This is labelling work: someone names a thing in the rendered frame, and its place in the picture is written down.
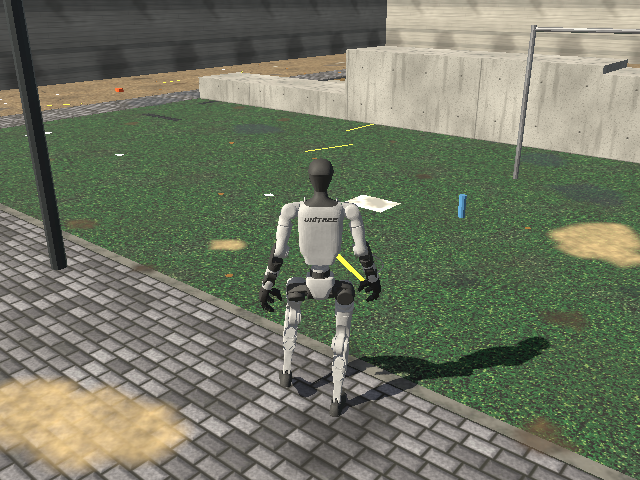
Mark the right robot upper arm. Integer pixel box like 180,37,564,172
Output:
341,202,368,257

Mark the left robot upper arm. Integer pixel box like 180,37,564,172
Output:
274,202,300,259

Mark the right robot hand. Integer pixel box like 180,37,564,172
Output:
358,278,381,302

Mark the left robot forearm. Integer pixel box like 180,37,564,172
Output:
262,243,283,290

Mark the left robot hand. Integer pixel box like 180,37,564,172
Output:
259,286,282,312

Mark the right robot foot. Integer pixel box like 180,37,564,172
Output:
329,391,346,417

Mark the robot torso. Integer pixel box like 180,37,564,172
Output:
297,197,344,300

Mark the right robot forearm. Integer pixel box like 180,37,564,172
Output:
359,241,379,283

